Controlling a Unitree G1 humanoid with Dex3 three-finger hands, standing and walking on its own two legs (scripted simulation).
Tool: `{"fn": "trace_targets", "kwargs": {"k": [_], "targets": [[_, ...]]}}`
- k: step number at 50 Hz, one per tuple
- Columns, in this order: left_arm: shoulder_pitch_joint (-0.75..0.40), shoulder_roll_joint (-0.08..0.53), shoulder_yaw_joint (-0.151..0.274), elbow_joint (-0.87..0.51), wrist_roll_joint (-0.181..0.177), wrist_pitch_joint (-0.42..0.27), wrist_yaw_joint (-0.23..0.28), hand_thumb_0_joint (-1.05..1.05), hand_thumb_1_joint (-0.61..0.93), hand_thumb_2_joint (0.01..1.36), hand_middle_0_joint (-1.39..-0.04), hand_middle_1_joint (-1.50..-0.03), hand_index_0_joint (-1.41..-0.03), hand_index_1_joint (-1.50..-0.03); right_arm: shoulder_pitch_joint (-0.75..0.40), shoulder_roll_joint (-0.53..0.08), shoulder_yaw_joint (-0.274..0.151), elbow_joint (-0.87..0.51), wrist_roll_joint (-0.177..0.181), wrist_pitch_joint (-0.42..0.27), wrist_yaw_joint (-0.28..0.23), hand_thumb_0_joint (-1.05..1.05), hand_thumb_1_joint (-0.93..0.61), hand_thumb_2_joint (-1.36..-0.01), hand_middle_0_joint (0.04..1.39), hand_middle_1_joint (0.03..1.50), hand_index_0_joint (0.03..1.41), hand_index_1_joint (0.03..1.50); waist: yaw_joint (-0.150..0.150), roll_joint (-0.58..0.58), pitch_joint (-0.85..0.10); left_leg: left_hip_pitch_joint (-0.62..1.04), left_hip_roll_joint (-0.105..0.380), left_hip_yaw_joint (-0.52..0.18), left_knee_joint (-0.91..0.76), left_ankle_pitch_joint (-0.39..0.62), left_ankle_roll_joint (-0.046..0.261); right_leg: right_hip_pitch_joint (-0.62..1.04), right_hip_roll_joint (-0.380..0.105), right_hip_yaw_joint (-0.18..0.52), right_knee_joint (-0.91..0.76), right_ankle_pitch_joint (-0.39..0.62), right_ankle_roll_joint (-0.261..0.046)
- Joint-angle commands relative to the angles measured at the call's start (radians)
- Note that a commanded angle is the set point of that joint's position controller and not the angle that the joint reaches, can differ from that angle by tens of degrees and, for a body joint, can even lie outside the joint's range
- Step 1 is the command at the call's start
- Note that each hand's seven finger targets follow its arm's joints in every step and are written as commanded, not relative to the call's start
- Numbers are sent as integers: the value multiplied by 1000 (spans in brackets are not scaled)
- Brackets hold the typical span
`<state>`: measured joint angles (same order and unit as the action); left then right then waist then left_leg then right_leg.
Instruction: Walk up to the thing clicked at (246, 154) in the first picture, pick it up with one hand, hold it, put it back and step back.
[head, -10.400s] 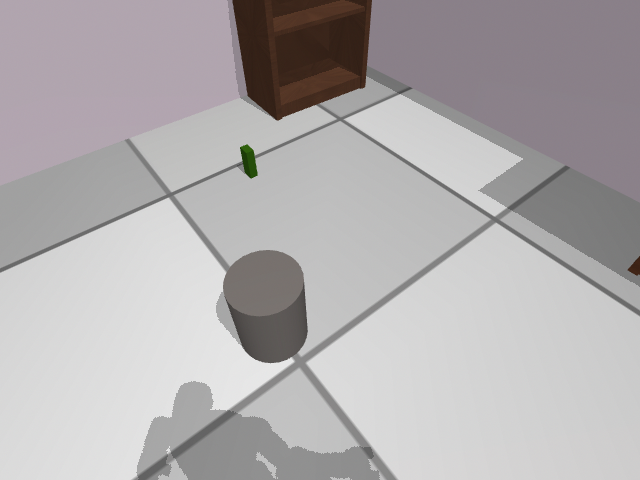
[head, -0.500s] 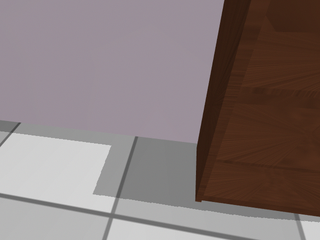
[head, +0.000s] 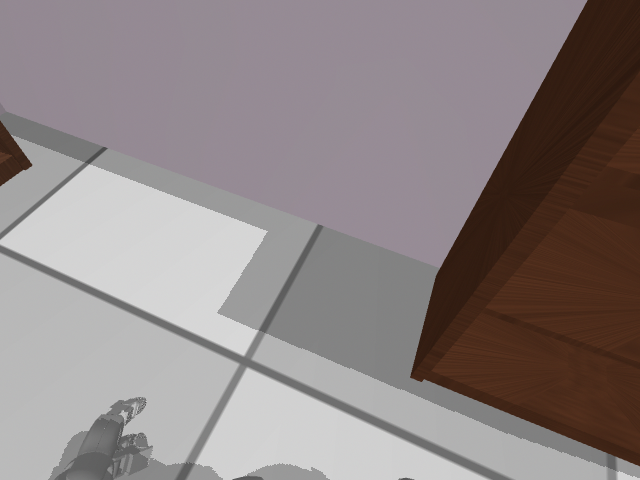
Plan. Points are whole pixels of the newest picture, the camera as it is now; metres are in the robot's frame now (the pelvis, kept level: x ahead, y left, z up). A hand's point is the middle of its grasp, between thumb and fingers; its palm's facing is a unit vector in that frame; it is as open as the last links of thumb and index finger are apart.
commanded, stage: walk up
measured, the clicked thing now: out of the picture +0.28 +1.39 -0.68
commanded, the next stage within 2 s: none
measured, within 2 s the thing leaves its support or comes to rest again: neither
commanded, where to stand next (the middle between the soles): +0.06 -0.01 m, yaw +72 degrees
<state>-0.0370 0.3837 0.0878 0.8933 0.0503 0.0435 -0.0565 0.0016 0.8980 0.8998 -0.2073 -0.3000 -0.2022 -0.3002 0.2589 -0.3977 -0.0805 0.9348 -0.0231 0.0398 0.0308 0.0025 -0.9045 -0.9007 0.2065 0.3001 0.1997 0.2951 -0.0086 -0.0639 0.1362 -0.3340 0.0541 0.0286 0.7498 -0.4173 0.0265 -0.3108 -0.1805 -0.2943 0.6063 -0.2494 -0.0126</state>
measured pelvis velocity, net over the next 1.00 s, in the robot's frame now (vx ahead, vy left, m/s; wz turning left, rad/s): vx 0.03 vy -0.07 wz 0.86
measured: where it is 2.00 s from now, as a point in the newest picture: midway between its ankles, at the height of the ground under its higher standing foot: outside the picture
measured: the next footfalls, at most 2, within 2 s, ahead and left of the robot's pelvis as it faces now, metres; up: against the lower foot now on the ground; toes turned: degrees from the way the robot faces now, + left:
right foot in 0.38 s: +0.12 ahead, -0.12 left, +0.00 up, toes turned +24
left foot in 0.82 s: -0.02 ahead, +0.08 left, +0.00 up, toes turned +43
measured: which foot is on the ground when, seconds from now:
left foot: down 0.00-0.40, up 0.42-0.80, down 0.82-1.00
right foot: down 0.00-0.02, up 0.04-0.36, down 0.38-0.82, up 0.84-1.00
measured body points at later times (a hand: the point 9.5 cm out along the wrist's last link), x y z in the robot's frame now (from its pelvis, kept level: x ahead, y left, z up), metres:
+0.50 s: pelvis +0.01 -0.07 -0.01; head +0.06 -0.05 +0.44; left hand +0.00 +0.28 -0.10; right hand +0.25 -0.32 -0.11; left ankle -0.02 +0.09 -0.67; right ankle +0.09 -0.14 -0.73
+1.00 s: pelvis +0.03 -0.07 -0.02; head +0.03 -0.03 +0.43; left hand -0.18 +0.20 -0.13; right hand +0.35 -0.19 -0.09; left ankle -0.05 +0.05 -0.73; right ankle +0.15 -0.14 -0.70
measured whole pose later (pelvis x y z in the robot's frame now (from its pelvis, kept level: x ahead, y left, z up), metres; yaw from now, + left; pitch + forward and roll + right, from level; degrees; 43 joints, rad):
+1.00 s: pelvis +0.03 -0.07 -0.02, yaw +49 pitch -2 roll +1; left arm 0.29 0.45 0.07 0.79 0.01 0.03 -0.05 0.01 0.90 0.90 -0.20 -0.30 -0.20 -0.30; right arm 0.27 -0.42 -0.05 0.71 -0.02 -0.01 -0.01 0.00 -0.90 -0.90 0.21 0.30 0.20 0.30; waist 0.04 -0.06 0.11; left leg -0.36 -0.06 -0.09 0.73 -0.33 0.00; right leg -0.45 -0.10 -0.03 0.96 -0.50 -0.01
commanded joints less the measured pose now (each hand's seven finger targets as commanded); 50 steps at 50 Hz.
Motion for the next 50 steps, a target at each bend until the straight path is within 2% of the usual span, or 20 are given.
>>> {"fn": "trace_targets", "kwargs": {"k": [1,2,3,6,13,16,18,19,20,21,25,32,37,39,40,41,42,43,45,50], "targets": [[-81,127,39,-164,-16,16,-6,0,900,900,-200,-300,-200,-300,221,-287,-97,-45,-30,-31,-30,0,-900,-900,200,300,200,300,-65,329,-89,178,66,-328,-479,57,79,-252,45,62,385,-378,-12],[-82,126,34,-217,-14,18,-6,0,900,900,-200,-300,-200,-300,127,-396,-105,-114,-46,-41,-39,0,-900,-900,200,300,200,300,-14,386,-59,97,232,-762,-553,83,180,-396,152,234,488,-429,40],[-109,189,47,-215,-12,7,0,0,900,900,-200,-300,-200,-300,45,-415,-107,-142,-31,-49,-42,0,-900,-900,200,300,200,300,-14,304,-55,14,265,-867,-576,86,261,-307,137,378,524,-383,25],[61,214,45,-145,-35,2,12,0,900,900,-200,-300,-200,-300,-16,-298,-72,-184,-16,-66,-74,0,-900,-900,200,300,200,300,57,214,-204,246,108,-423,-330,459,156,-311,107,357,497,-181,11],[-13,180,46,-252,-23,-6,19,0,900,900,-200,-300,-200,-300,166,-289,-81,-245,-23,-75,-98,0,-900,-900,200,300,200,300,-19,183,-212,219,121,-554,-206,711,208,-244,167,367,347,-231,-13],[53,165,45,-255,-29,-20,21,0,900,900,-200,-300,-200,-300,118,-293,-79,-294,-24,-70,-94,0,-900,-900,200,300,200,300,8,217,-218,121,89,-581,-177,640,190,-126,195,375,219,-219,-37],[161,161,52,-218,-30,-36,25,0,900,900,-200,-300,-200,-300,53,-272,-66,-323,-19,-57,-83,0,-900,-900,200,300,200,300,70,176,-220,-57,4,-483,-91,526,114,122,223,333,-38,-96,-53],[221,211,70,-214,-18,-42,34,0,900,900,-200,-300,-200,-300,63,-202,-43,-331,-9,-52,-79,0,-900,-900,200,300,200,300,100,50,-228,-185,-75,-372,32,294,42,259,100,474,-196,-118,-66],[193,310,81,-233,-10,-48,39,0,900,900,-200,-300,-200,-300,97,-139,-23,-334,3,-46,-82,0,-900,-900,200,300,200,300,70,-242,-209,-385,-221,-188,232,-155,-11,310,-188,823,-312,-160,-132],[79,357,91,-259,-7,-40,29,0,900,900,-200,-300,-200,-300,117,-227,-51,-313,-14,-40,-98,0,-900,-900,200,300,200,300,38,-262,-186,-355,-110,-141,408,-198,-28,139,-337,964,-371,-292,-249],[75,252,67,-233,-13,-62,33,0,900,900,-200,-300,-200,-300,109,-243,-59,-242,-2,-38,-41,0,-900,-900,200,300,200,300,8,-108,-73,-294,-62,-141,390,41,-21,80,-91,570,-300,-303,-133],[280,299,74,-237,-16,-74,27,0,900,900,-200,-300,-200,-300,-32,-205,-46,-290,-9,-37,-2,0,-900,-900,200,300,200,300,94,-127,-100,-268,-27,-55,140,-1,-47,246,-156,404,-247,22,-174],[248,322,69,-254,-21,-58,13,0,900,900,-200,-300,-200,-300,25,-195,-52,-269,9,-50,-13,0,-900,-900,200,300,200,300,47,-109,-156,-4,-68,38,-35,50,-22,93,-200,275,-139,108,-159],[257,286,51,-252,-26,-45,10,0,900,900,-200,-300,-200,-300,88,-205,-63,-248,10,-64,-23,0,-900,-900,200,300,200,300,9,-42,-181,183,-101,39,-206,125,2,-16,-162,186,32,54,-98],[282,245,36,-251,-31,-38,12,0,900,900,-200,-300,-200,-300,136,-243,-80,-237,2,-72,-34,0,-900,-900,200,300,200,300,-16,43,-207,340,-74,-81,-271,71,41,-153,-107,153,207,-28,-51],[310,171,18,-263,-39,-35,10,0,900,900,-200,-300,-200,-300,134,-334,-99,-260,-12,-78,-48,0,-900,-900,200,300,200,300,-14,289,-189,423,125,-455,-398,22,130,-382,44,96,431,-295,16],[275,220,27,-281,-32,-32,19,0,900,900,-200,-300,-200,-300,119,-427,-111,-292,-7,-80,-53,0,-900,-900,200,300,200,300,-26,287,-175,283,312,-772,-410,52,279,-423,80,248,470,-403,35],[214,284,40,-274,-30,-38,26,0,900,900,-200,-300,-200,-300,98,-406,-111,-279,7,-77,-57,0,-900,-900,200,300,200,300,-39,191,-125,153,301,-737,-422,41,306,-335,40,329,497,-373,23],[319,262,41,-219,-42,-44,25,0,900,900,-200,-300,-200,-300,-3,-317,-71,-297,12,-75,-66,0,-900,-900,200,300,200,300,27,196,-119,149,163,-449,-309,162,222,-309,35,334,438,-275,13],[354,229,44,-196,-43,-56,38,0,900,900,-200,-300,-200,-300,-24,-296,-63,-328,-5,-65,-54,0,-900,-900,200,300,200,300,32,261,-133,-70,93,-400,-216,402,192,-66,124,252,281,-249,-6]]}}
